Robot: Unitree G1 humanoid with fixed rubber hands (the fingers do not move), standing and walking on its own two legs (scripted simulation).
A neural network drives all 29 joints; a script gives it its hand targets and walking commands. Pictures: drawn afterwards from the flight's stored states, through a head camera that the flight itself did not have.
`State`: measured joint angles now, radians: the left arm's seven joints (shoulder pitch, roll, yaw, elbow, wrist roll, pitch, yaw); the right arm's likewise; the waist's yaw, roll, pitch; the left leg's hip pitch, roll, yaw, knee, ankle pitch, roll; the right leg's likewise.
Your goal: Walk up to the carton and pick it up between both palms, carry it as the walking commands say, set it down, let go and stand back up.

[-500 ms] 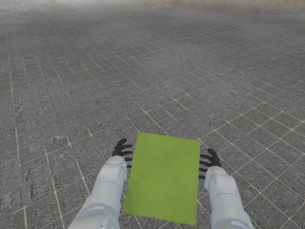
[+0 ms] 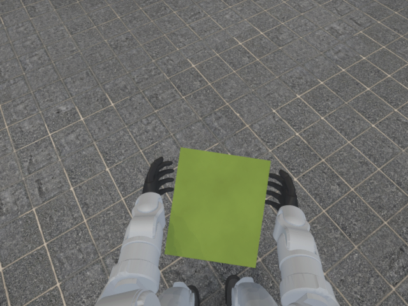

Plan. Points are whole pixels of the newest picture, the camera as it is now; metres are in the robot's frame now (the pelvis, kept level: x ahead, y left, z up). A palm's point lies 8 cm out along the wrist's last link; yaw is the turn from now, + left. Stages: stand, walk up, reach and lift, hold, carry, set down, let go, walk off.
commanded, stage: set down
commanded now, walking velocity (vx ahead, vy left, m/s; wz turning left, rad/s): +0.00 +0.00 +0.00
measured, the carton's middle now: (215, 200) +0.37 -0.01 -0.17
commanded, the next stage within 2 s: none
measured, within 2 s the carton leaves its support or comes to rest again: neither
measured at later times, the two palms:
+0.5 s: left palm (171, 218) +0.32 +0.10 -0.16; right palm (283, 223) +0.31 -0.18 -0.17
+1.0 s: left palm (177, 214) +0.36 +0.10 -0.25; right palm (274, 219) +0.34 -0.18 -0.26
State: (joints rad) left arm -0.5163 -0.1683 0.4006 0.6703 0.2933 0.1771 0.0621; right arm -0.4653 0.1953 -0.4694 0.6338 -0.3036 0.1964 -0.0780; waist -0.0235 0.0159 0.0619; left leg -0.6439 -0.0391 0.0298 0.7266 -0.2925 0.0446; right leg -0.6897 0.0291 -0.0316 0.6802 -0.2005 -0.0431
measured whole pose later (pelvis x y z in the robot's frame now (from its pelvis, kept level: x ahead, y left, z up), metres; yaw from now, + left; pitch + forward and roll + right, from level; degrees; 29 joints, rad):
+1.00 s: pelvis -0.05 -0.01 -0.13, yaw +2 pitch +28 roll +1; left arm -0.76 -0.07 0.18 0.78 -0.01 -0.01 0.30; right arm -0.73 -0.01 -0.25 0.74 -0.06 0.03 -0.23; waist -0.04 0.04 0.16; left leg -1.39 -0.05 0.03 1.37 -0.46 0.04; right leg -1.45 0.01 -0.05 1.33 -0.37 -0.06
